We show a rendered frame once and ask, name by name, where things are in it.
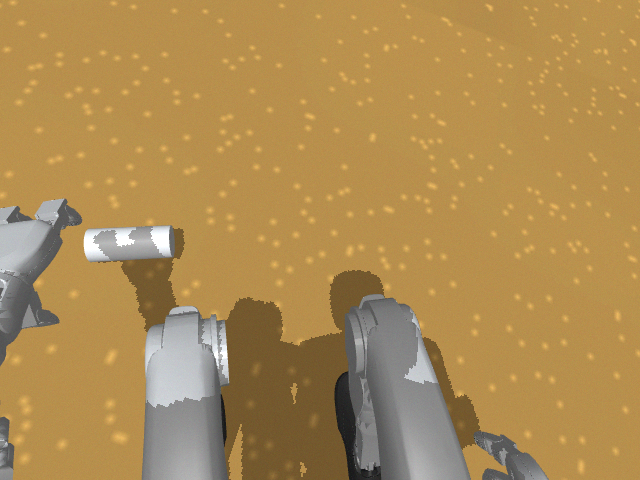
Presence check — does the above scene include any can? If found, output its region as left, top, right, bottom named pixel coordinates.
left=84, top=225, right=175, bottom=262

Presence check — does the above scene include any right robot hand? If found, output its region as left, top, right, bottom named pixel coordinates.
left=473, top=431, right=549, bottom=480

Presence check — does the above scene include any left robot hand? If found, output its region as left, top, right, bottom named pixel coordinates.
left=0, top=198, right=82, bottom=329

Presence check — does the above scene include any right robot foot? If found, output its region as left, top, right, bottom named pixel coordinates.
left=334, top=371, right=381, bottom=480

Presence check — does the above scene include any left robot arm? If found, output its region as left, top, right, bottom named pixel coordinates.
left=0, top=272, right=32, bottom=480

